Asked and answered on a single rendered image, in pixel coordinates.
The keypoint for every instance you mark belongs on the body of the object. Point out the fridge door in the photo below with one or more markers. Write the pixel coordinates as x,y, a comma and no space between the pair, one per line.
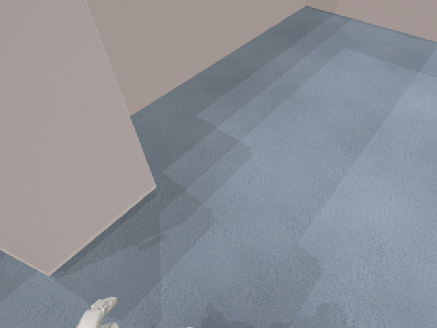
70,160

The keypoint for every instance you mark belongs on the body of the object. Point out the left robot hand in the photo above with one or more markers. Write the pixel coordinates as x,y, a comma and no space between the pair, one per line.
93,318

